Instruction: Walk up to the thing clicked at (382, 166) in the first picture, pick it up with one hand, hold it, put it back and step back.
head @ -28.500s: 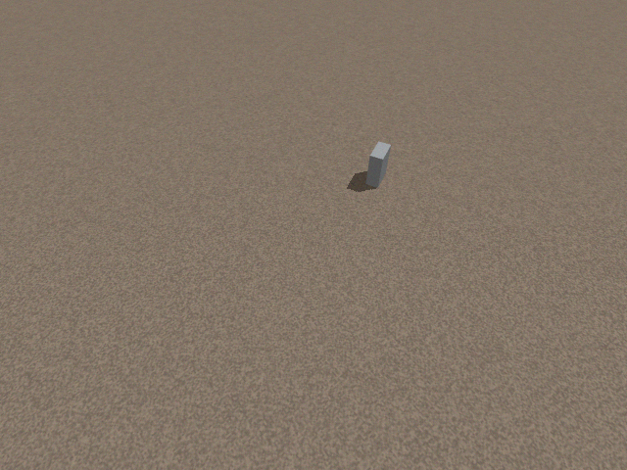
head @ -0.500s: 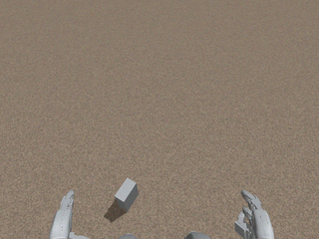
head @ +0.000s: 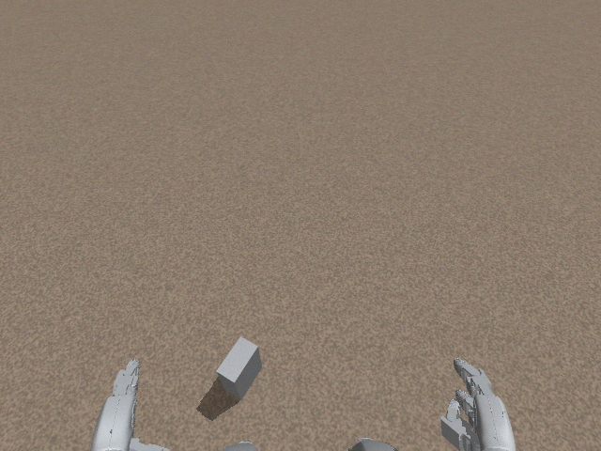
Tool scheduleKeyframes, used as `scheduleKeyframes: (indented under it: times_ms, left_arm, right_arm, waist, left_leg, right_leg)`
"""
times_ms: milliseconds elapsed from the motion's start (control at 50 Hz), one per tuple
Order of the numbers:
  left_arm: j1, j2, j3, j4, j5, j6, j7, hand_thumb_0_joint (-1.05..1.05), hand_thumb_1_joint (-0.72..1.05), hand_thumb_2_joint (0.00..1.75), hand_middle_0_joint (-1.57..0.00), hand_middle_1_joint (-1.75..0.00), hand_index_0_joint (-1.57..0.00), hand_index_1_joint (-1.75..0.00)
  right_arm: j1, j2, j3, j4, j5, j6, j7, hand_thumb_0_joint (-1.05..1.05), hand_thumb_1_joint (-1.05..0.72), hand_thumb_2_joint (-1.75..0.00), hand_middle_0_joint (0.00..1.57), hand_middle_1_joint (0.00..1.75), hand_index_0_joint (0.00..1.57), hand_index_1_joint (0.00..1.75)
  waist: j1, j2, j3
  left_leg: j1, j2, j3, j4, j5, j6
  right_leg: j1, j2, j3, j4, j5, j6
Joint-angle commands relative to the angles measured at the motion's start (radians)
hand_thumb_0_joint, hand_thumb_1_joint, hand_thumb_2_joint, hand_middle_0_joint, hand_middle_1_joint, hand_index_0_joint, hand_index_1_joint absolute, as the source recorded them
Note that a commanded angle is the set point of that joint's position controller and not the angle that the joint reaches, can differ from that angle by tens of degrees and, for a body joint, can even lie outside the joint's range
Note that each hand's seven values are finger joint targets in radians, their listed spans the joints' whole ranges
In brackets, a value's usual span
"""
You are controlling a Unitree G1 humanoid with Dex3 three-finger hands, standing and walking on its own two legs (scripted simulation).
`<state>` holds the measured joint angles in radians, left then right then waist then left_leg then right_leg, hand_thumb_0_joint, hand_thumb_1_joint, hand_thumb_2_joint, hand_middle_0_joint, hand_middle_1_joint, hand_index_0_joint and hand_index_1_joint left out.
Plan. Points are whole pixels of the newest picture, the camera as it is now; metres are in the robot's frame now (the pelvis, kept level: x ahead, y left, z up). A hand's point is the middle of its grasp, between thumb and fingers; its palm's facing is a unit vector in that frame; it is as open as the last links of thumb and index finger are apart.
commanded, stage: home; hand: left
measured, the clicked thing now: (241, 369) +0.44 +0.17 -0.64
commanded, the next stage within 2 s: stand in 0.32 s
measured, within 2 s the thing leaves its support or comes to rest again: neither
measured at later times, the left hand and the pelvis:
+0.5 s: hand (164, 428) +0.17 +0.18 -0.05, palm faces +0.12 -0.96 -0.27, open 17.1 cm; pelvis +0.00 +0.00 +0.00, yaw +0 degrees
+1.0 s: hand out of the picture +0.10 +0.25 -0.11, palm faces +0.00 -0.94 -0.34, open 7.8 cm; pelvis -0.01 +0.01 +0.03, yaw +1 degrees
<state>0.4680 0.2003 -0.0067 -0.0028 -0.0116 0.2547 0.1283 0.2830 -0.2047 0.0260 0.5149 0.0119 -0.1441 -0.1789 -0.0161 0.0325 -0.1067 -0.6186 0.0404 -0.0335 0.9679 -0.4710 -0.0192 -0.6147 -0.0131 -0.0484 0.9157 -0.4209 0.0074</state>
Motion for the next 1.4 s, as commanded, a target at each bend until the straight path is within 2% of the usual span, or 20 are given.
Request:
scheduleKeyframes:
  times_ms: [0, 80, 180, 280, 340, 400, 460, 600, 680, 700, 720, 760, 800, 840, 860, 900, 1020, 1180, 1200, 1380]
  left_arm:
    - [-0.043, 0.109, 0.058, -0.199, 0.012, -0.056, 0.017, 0.0, -0.55, 0.05, -0.05, -0.05, -0.05, -0.05]
    - [-0.033, 0.105, 0.056, -0.187, 0.013, -0.056, 0.016, 0.0, -0.54, 0.06, -0.05, -0.06, -0.05, -0.06]
    - [-0.014, 0.1, 0.053, -0.191, 0.014, -0.056, 0.016, 0.0, -0.54, 0.06, -0.05, -0.06, -0.05, -0.06]
    - [-0.035, 0.094, 0.05, -0.187, 0.011, -0.055, 0.016, 0.0, -0.52, 0.07, -0.05, -0.06, -0.05, -0.06]
    - [-0.013, 0.111, 0.067, -0.193, 0.011, -0.054, 0.017, 0.0, -0.53, 0.07, -0.05, -0.06, -0.05, -0.06]
    - [-0.027, 0.094, 0.044, -0.198, 0.01, -0.056, 0.014, 0.0, -0.53, 0.07, -0.05, -0.06, -0.05, -0.06]
    - [-0.029, 0.111, 0.066, -0.203, 0.012, -0.057, 0.017, 0.0, -0.29, 0.31, -0.2, -0.3, -0.2, -0.3]
    - [-0.03, 0.101, 0.052, -0.197, 0.014, -0.06, 0.018, 0.0, 0.27, 0.87, -0.2, -0.3, -0.2, -0.3]
    - [-0.02, 0.107, 0.055, -0.193, 0.014, -0.059, 0.018, 0.0, 0.59, 0.9, -0.2, -0.3, -0.2, -0.3]
    - [-0.203, 0.242, 0.098, 0.157, 0.106, -0.166, -0.03, 0.0, 0.67, 0.9, -0.2, -0.3, -0.2, -0.3]
    - [-0.168, 0.246, 0.105, 0.261, 0.117, -0.207, -0.058, 0.0, 0.75, 0.9, -0.2, -0.3, -0.2, -0.3]
    - [-0.177, 0.267, 0.09, 0.338, 0.095, -0.255, -0.085, 0.0, 0.9, 0.9, -0.2, -0.3, -0.2, -0.3]
    - [-0.226, 0.26, 0.082, 0.412, 0.076, -0.27, -0.1, 0.0, 0.9, 0.9, -0.2, -0.3, -0.2, -0.3]
    - [-0.239, 0.267, 0.078, 0.495, 0.066, -0.277, -0.104, 0.0, 0.9, 0.9, -0.2, -0.3, -0.2, -0.3]
    - [-0.253, 0.275, 0.081, 0.535, 0.064, -0.28, -0.105, 0.0, 0.9, 0.9, -0.2, -0.3, -0.2, -0.3]
    - [-0.271, 0.273, 0.078, 0.604, 0.059, -0.289, -0.106, 0.0, 0.9, 0.9, -0.2, -0.3, -0.2, -0.3]
    - [-0.284, 0.283, 0.071, 0.777, 0.048, -0.296, -0.096, 0.0, 0.9, 0.9, -0.2, -0.3, -0.2, -0.3]
    - [-0.298, 0.305, 0.057, 0.952, 0.039, -0.28, -0.096, 0.0, 0.9, 0.9, -0.2, -0.3, -0.2, -0.3]
    - [-0.312, 0.301, 0.054, 0.965, 0.039, -0.278, -0.097, 0.0, 0.9, 0.9, -0.2, -0.3, -0.2, -0.3]
    - [-0.323, 0.319, 0.045, 1.062, 0.04, -0.282, -0.103, 0.0, 0.9, 0.9, -0.2, -0.3, -0.2, -0.3]
  right_arm:
    - [-0.069, -0.121, -0.052, -0.165, -0.007, -0.059, -0.015, 0.0, -0.9, -0.9, 0.2, 0.3, 0.2, 0.3]
    - [-0.072, -0.117, -0.05, -0.166, -0.006, -0.062, -0.016, 0.0, -0.9, -0.9, 0.2, 0.3, 0.2, 0.3]
    - [-0.06, -0.121, -0.056, -0.162, -0.009, -0.062, -0.016, 0.0, -0.9, -0.9, 0.2, 0.3, 0.2, 0.3]
    - [-0.072, -0.118, -0.05, -0.17, -0.007, -0.061, -0.013, 0.0, -0.9, -0.9, 0.2, 0.3, 0.2, 0.3]
    - [-0.073, -0.117, -0.051, -0.173, -0.007, -0.061, -0.014, 0.0, -0.9, -0.9, 0.2, 0.3, 0.2, 0.3]
    - [-0.066, -0.117, -0.05, -0.164, -0.007, -0.06, -0.013, 0.0, -0.9, -0.9, 0.2, 0.3, 0.2, 0.3]
    - [-0.062, -0.116, -0.051, -0.165, -0.009, -0.061, -0.015, 0.0, -0.9, -0.9, 0.2, 0.3, 0.2, 0.3]
    - [-0.06, -0.118, -0.052, -0.165, -0.009, -0.06, -0.015, 0.0, -0.9, -0.9, 0.2, 0.3, 0.2, 0.3]
    - [-0.062, -0.118, -0.052, -0.165, -0.009, -0.058, -0.015, 0.0, -0.9, -0.9, 0.2, 0.3, 0.2, 0.3]
    - [-0.131, -0.264, -0.092, 0.052, -0.126, 0.02, 0.044, 0.0, -0.9, -0.9, 0.2, 0.3, 0.2, 0.3]
    - [-0.103, -0.26, -0.102, 0.093, -0.135, 0.052, 0.077, 0.0, -0.9, -0.9, 0.2, 0.3, 0.2, 0.3]
    - [-0.106, -0.254, -0.106, 0.103, -0.101, 0.076, 0.111, 0.0, -0.9, -0.9, 0.2, 0.3, 0.2, 0.3]
    - [-0.101, -0.243, -0.1, 0.133, -0.079, 0.08, 0.142, 0.0, -0.9, -0.9, 0.2, 0.3, 0.2, 0.3]
    - [-0.124, -0.249, -0.109, 0.163, -0.066, 0.084, 0.157, 0.0, -0.9, -0.9, 0.2, 0.3, 0.2, 0.3]
    - [-0.12, -0.251, -0.108, 0.182, -0.068, 0.086, 0.161, 0.0, -0.9, -0.9, 0.2, 0.3, 0.2, 0.3]
    - [-0.121, -0.258, -0.107, 0.219, -0.07, 0.089, 0.163, 0.0, -0.9, -0.9, 0.2, 0.3, 0.2, 0.3]
    - [-0.119, -0.271, -0.103, 0.32, -0.057, 0.105, 0.161, 0.0, -0.9, -0.9, 0.2, 0.3, 0.2, 0.3]
    - [-0.134, -0.299, -0.086, 0.434, -0.046, 0.116, 0.155, 0.0, -0.9, -0.9, 0.2, 0.3, 0.2, 0.3]
    - [-0.134, -0.304, -0.085, 0.445, -0.046, 0.119, 0.154, 0.0, -0.9, -0.9, 0.2, 0.3, 0.2, 0.3]
    - [-0.144, -0.31, -0.084, 0.511, -0.038, 0.128, 0.162, 0.0, -0.9, -0.9, 0.2, 0.3, 0.2, 0.3]
  waist:
    - [-0.007, 0.001, -0.086]
    - [-0.005, -0.021, -0.068]
    - [-0.004, 0.003, -0.106]
    - [-0.006, -0.004, -0.062]
    - [0.004, -0.022, -0.09]
    - [-0.008, 0.003, -0.075]
    - [-0.002, -0.002, -0.101]
    - [-0.007, -0.006, -0.098]
    - [-0.002, 0.003, -0.092]
    - [0.029, -0.068, 0.071]
    - [0.034, -0.106, 0.008]
    - [0.021, -0.068, 0.003]
    - [0.022, -0.064, 0.037]
    - [0.038, -0.028, 0.045]
    - [0.033, -0.037, 0.053]
    - [0.032, -0.007, 0.045]
    - [0.031, -0.009, 0.044]
    - [0.034, 0.004, 0.124]
    - [0.029, 0.009, 0.145]
    - [0.023, -0.027, 0.183]
  left_leg:
    - [0.039, -0.034, 0.025, -0.174, 0.155, 0.024]
    - [0.034, -0.034, 0.026, -0.179, 0.128, 0.026]
    - [0.06, -0.031, 0.025, -0.166, 0.216, 0.021]
    - [0.029, -0.034, 0.026, -0.186, 0.109, 0.026]
    - [0.036, -0.037, 0.029, -0.174, 0.136, 0.028]
    - [0.045, -0.034, 0.028, -0.172, 0.164, 0.024]
    - [0.042, -0.034, 0.026, -0.169, 0.156, 0.026]
    - [0.048, -0.031, 0.021, -0.174, 0.17, 0.024]
    - [0.051, -0.033, 0.028, -0.173, 0.181, 0.024]
    - [0.091, 0.003, -0.037, -0.219, 0.282, 0.054]
    - [0.136, 0.004, -0.014, -0.201, 0.254, 0.081]
    - [0.173, -0.006, -0.041, -0.226, 0.2, 0.091]
    - [0.195, -0.016, -0.034, -0.271, 0.127, 0.083]
    - [0.189, -0.002, -0.06, -0.328, 0.119, 0.083]
    - [0.201, 0.0, -0.059, -0.348, 0.112, 0.08]
    - [0.235, 0.013, -0.073, -0.378, 0.19, 0.078]
    - [0.33, 0.021, -0.078, -0.446, 0.317, 0.063]
    - [0.366, 0.046, -0.102, -0.615, 0.276, 0.049]
    - [0.358, 0.05, -0.108, -0.649, 0.224, 0.049]
    - [0.386, 0.046, -0.1, -0.69, 0.143, 0.045]
  right_leg:
    - [0.089, 0.027, -0.018, -0.156, 0.121, -0.013]
    - [0.081, 0.026, -0.019, -0.163, 0.097, -0.011]
    - [0.103, 0.028, -0.022, -0.141, 0.179, -0.014]
    - [0.074, 0.027, -0.018, -0.163, 0.081, -0.012]
    - [0.095, 0.024, -0.017, -0.168, 0.104, -0.011]
    - [0.087, 0.025, -0.018, -0.156, 0.132, -0.013]
    - [0.098, 0.025, -0.017, -0.156, 0.124, -0.013]
    - [0.094, 0.028, -0.024, -0.149, 0.135, -0.013]
    - [0.094, 0.026, -0.019, -0.152, 0.147, -0.014]
    - [0.192, -0.054, 0.081, -0.183, 0.178, -0.072]
    - [0.205, -0.075, 0.106, -0.195, 0.175, -0.096]
    - [0.203, -0.085, 0.142, -0.225, 0.152, -0.105]
    - [0.177, -0.089, 0.148, -0.269, 0.036, -0.094]
    - [0.223, -0.077, 0.115, -0.286, 0.055, -0.074]
    - [0.23, -0.077, 0.115, -0.297, 0.039, -0.068]
    - [0.279, -0.072, 0.098, -0.294, 0.142, -0.056]
    - [0.38, -0.092, 0.094, -0.377, 0.281, -0.046]
    - [0.464, -0.096, 0.087, -0.491, 0.245, -0.025]
    - [0.456, -0.09, 0.079, -0.501, 0.226, -0.021]
    - [0.448, -0.103, 0.097, -0.587, 0.141, -0.013]
